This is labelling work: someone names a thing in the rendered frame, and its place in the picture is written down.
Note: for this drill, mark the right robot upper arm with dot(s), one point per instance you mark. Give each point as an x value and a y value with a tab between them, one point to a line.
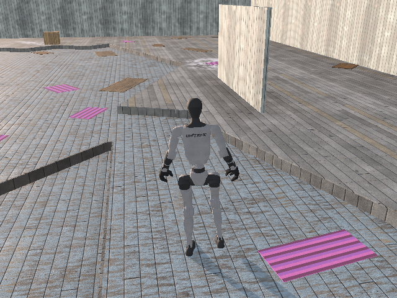
220	141

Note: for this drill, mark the left robot upper arm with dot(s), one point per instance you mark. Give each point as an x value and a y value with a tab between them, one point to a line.
176	132

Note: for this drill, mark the robot right hand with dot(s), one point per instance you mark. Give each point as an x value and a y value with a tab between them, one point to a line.
235	172

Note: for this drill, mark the robot head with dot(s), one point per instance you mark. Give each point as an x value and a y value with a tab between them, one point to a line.
194	106

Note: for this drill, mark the robot left forearm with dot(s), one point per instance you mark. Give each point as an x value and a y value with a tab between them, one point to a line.
166	163

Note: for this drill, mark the robot right forearm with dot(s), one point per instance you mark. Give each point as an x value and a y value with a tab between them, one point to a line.
229	161

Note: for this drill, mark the robot left foot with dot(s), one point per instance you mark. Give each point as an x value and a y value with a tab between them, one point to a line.
189	250

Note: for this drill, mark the robot left hand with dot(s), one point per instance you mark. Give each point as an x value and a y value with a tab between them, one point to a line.
162	174

